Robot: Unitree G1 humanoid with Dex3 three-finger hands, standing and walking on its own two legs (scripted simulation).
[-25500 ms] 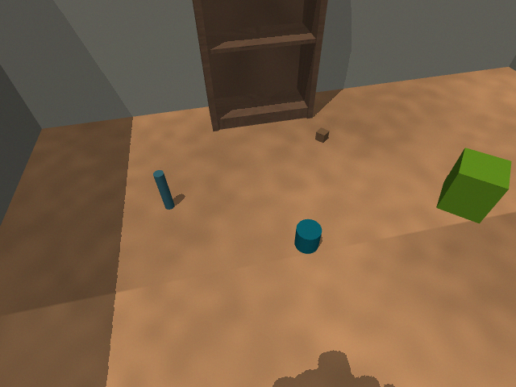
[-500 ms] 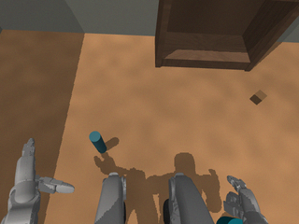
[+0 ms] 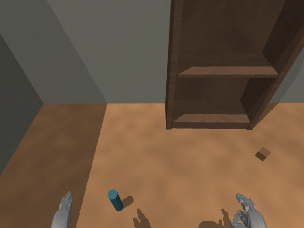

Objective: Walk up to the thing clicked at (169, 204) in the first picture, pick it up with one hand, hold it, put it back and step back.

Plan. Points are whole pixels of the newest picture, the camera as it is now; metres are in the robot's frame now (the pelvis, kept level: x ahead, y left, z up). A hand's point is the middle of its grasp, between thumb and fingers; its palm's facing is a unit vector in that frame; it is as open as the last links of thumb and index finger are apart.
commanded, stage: home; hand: left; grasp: from the side
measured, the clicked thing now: (116, 201) +0.41 +0.22 -0.59
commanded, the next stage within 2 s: stand in 1.78 s
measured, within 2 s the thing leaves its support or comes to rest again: neither
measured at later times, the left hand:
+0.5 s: hand out of the picture +0.16 +0.17 -0.04, palm faces +0.11 -0.95 -0.29, open 17.5 cm
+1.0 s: hand out of the picture +0.15 +0.16 -0.04, palm faces +0.11 -0.95 -0.28, open 17.5 cm
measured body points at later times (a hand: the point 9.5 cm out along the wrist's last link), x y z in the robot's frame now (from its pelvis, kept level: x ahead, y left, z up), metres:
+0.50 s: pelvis -0.01 -0.01 +0.01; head +0.01 -0.01 +0.46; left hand +0.15 +0.22 -0.02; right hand +0.15 -0.25 -0.06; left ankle +0.02 +0.12 -0.68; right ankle +0.00 -0.13 -0.68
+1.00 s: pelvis -0.01 -0.02 +0.01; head +0.00 -0.02 +0.46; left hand +0.14 +0.21 -0.02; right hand +0.15 -0.26 -0.06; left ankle +0.02 +0.12 -0.68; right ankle +0.00 -0.13 -0.68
